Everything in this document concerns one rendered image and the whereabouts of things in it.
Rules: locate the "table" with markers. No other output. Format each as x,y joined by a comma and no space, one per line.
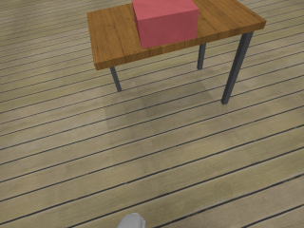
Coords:
115,40

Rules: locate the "carton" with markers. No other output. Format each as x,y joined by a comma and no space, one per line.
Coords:
161,22

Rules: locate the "robot left thigh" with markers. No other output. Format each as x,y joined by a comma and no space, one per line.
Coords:
132,221

